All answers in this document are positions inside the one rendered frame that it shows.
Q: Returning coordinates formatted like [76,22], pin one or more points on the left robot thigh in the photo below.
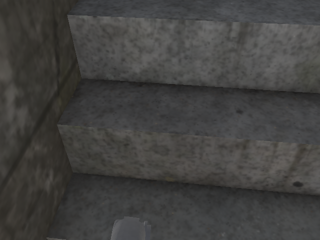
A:
[130,228]

